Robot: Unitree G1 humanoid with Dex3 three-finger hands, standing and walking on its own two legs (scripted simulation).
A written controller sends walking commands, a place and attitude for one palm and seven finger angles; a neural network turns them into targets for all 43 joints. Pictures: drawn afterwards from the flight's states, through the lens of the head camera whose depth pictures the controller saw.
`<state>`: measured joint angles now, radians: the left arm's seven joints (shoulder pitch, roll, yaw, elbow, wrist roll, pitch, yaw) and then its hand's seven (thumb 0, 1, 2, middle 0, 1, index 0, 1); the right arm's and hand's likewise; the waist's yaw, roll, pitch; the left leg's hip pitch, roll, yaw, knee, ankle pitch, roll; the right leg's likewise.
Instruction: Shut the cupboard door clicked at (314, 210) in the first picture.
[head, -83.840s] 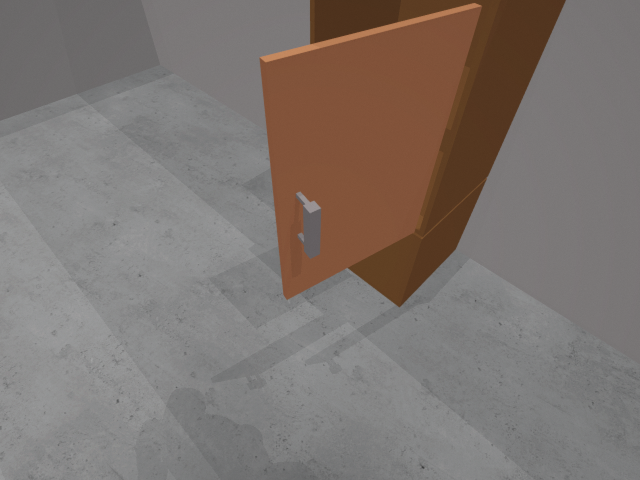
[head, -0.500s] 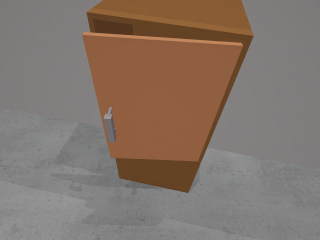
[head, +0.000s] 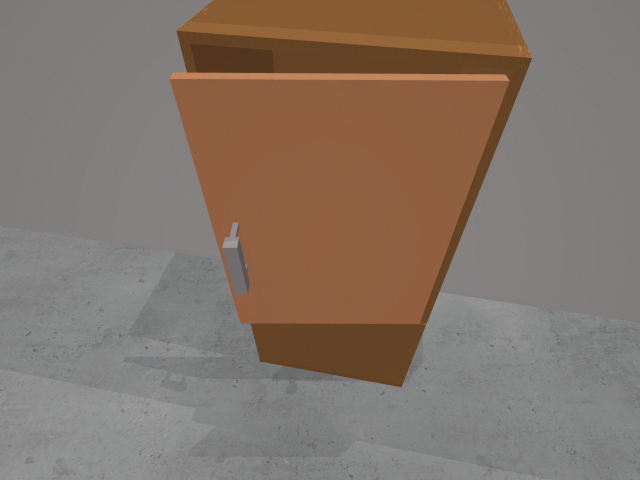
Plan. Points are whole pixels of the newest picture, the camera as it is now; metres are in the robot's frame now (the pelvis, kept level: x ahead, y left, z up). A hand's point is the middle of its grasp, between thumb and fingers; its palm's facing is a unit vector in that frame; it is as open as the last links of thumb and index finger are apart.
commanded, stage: look again from close up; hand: left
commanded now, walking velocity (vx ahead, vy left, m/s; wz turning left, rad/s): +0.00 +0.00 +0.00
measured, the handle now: (238, 258) +0.49 +0.18 -0.06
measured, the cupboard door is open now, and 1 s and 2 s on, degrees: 10 10 10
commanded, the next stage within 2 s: raise the hand and make a fist in 0.20 s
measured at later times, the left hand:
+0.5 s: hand (187, 403) +0.21 +0.18 +0.00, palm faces +0.23 -0.97 -0.10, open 7.2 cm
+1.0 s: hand (218, 428) +0.20 +0.15 -0.07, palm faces -0.07 -1.00 -0.02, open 4.8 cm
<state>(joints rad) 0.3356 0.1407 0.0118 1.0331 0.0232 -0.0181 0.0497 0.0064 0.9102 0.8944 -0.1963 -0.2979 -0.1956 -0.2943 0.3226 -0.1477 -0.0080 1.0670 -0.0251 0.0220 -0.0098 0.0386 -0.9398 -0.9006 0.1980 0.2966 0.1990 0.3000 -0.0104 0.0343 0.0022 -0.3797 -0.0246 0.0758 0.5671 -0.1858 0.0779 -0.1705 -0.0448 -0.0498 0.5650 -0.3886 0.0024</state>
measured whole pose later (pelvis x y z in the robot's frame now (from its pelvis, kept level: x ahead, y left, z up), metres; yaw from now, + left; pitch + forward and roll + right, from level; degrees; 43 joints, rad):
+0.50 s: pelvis -0.01 -0.02 -0.01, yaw +2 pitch +3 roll +0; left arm 0.36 0.19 0.08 0.11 -0.16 -0.21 0.05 0.02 0.91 0.89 -0.24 -0.35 -0.24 -0.34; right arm 0.25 -0.24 0.00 0.74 0.03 -0.28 -0.03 0.01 -0.90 -0.90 0.20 0.30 0.20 0.30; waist -0.04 0.00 -0.05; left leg -0.52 -0.04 0.05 0.68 -0.22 0.04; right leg -0.38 -0.03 -0.06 0.74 -0.42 -0.01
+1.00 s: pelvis -0.01 -0.04 -0.12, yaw +0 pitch +18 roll -3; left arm 0.37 0.24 0.18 0.01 -0.34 -0.43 -0.39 0.02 0.90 0.90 -0.66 -0.81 -0.66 -0.80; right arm 0.15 -0.19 -0.01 0.60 0.04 -0.22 -0.07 0.02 -0.90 -0.90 0.20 0.30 0.20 0.30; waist 0.04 0.05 -0.17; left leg -1.18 0.04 -0.03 1.34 -0.47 0.01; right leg -0.99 0.05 -0.12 1.33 -0.66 -0.06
